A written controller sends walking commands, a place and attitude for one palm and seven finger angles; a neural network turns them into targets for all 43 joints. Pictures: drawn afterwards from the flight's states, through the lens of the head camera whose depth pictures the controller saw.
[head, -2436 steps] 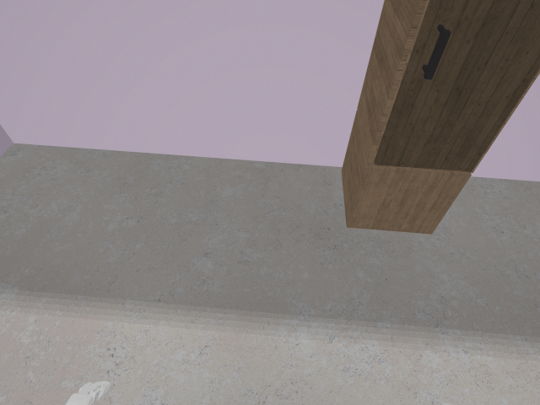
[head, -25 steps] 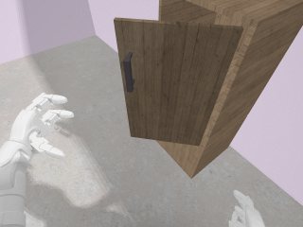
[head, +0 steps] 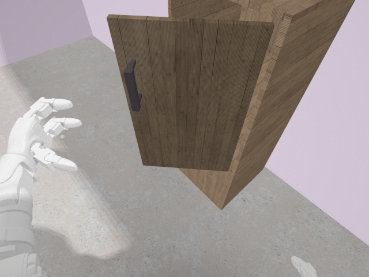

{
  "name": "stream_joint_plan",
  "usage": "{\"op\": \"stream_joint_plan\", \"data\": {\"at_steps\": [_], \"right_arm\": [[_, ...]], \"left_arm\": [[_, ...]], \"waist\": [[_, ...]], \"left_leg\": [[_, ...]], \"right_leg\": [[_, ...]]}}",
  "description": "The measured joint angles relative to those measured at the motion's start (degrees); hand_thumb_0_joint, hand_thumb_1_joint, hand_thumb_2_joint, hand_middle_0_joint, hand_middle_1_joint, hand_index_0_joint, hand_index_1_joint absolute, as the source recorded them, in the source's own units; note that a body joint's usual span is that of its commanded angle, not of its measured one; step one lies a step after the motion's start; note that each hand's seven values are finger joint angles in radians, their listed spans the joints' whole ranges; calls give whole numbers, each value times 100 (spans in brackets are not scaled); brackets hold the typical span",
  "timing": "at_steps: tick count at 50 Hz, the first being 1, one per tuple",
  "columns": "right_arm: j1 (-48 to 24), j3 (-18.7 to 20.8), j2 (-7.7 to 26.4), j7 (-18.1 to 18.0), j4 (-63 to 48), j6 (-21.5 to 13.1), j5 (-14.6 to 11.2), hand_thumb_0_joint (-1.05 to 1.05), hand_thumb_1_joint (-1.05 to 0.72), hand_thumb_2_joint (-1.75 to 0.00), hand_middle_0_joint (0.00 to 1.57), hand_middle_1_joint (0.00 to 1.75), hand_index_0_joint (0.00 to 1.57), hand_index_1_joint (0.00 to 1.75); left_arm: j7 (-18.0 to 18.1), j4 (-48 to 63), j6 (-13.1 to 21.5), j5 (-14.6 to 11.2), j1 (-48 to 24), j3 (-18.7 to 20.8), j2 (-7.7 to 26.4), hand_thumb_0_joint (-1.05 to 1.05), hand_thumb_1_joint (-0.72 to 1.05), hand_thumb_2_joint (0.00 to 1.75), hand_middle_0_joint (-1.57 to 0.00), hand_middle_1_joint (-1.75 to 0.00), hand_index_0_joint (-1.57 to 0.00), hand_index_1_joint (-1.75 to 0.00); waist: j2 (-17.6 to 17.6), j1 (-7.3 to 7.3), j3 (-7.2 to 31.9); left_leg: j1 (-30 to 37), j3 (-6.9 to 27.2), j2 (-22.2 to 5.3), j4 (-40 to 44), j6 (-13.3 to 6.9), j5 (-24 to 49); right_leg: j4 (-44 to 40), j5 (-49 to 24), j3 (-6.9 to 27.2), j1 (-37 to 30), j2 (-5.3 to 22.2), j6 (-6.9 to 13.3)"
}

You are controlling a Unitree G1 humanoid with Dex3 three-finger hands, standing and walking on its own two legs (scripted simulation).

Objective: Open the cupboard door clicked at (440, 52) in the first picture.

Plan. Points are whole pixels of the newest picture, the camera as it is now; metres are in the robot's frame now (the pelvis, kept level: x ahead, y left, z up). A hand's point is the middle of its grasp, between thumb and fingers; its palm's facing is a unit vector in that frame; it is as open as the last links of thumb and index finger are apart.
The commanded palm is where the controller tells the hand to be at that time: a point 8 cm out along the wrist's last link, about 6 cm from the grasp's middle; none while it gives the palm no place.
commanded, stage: move the hooked fingers beside the handle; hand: left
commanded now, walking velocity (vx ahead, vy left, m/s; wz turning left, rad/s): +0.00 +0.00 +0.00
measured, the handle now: (134, 86) +0.55 +0.15 +0.11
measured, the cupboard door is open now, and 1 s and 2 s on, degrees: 43 43 43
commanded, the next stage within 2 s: slide the fingers in behind the handle in 1.72 s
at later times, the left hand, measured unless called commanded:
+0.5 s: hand (83, 112) +0.44 +0.24 +0.12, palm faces -0.04 -1.00 +0.01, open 14.0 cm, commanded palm +0.42 +0.29 +0.11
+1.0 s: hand (106, 94) +0.50 +0.21 +0.12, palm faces -0.04 -1.00 +0.00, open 14.0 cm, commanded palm +0.47 +0.26 +0.11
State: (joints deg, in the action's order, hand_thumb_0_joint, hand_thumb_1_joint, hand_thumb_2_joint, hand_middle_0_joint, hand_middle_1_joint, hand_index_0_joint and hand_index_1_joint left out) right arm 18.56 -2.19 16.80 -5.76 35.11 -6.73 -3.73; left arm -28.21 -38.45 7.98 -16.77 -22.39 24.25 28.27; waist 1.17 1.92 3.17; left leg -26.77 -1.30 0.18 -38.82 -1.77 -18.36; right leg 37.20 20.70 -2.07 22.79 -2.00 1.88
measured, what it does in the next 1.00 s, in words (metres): stands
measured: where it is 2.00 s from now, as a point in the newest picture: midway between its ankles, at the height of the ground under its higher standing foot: outside the picture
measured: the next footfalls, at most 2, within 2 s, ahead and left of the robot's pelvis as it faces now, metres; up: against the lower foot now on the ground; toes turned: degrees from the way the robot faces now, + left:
none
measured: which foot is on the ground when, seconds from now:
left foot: down 0.00-1.00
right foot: down 0.00-1.00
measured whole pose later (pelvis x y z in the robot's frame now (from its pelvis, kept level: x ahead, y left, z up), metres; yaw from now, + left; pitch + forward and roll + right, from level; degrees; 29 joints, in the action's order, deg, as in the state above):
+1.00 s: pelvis -0.01 +0.02 -0.02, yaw -2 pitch +15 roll -2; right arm 23.9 -2.1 16.4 -2.1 37.0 0.5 -1.0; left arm -18.3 -68.7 15.8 -6.7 -54.6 22.3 32.2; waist 1.1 8.9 4.4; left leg -40.3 -2.4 -0.4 -46.0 -2.9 -20.4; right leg 43.2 21.7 -1.1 36.2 -2.3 0.7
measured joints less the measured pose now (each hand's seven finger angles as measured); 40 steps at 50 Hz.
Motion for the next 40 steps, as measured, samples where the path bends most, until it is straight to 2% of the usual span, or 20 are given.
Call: {"op": "stream_joint_plan", "data": {"at_steps": [10, 23, 32, 40], "right_arm": [[-29, -11, 9, 16, 74, 151, 13, 1, -91, -89, 21, 30, 21, 30], [256, 7, -21, 148, 55, 450, 68, 1, -91, -89, 21, 30, 21, 30], [357, 26, -15, 189, 167, 585, 104, 1, -91, -89, 21, 30, 21, 30], [368, 33, -25, 260, 222, 634, 180, 1, -91, -89, 21, 30, 21, 30]], "left_arm": [[65, -968, 147, 194, -1031, -235, 107, -1, -50, 30, -30, -120, -30, -120], [293, -1672, 491, 411, -1581, -91, 230, -1, -50, 30, -30, -120, -30, -120], [344, -2149, 586, 503, -2117, -243, 281, -1, -50, 30, -30, -120, -30, -120], [651, -2493, 697, 669, -2660, -349, 183, -1, -50, 30, -30, -120, -30, -120]], "waist": [[-21, 136, 2], [-48, 297, 79], [-55, 377, 93], [-40, 496, 102]], "left_leg": [[-291, 23, -2, -129, -9, -5], [-542, -92, -42, -274, -53, -97], [-767, -61, -25, -416, -92, -133], [-1021, -62, -5, -546, -121, -149]], "right_leg": [[107, 2, -27, 274, 0, -4], [227, 33, 88, 554, -29, -50], [301, 49, 53, 732, -11, -88], [424, 64, 48, 977, 12, -121]]}}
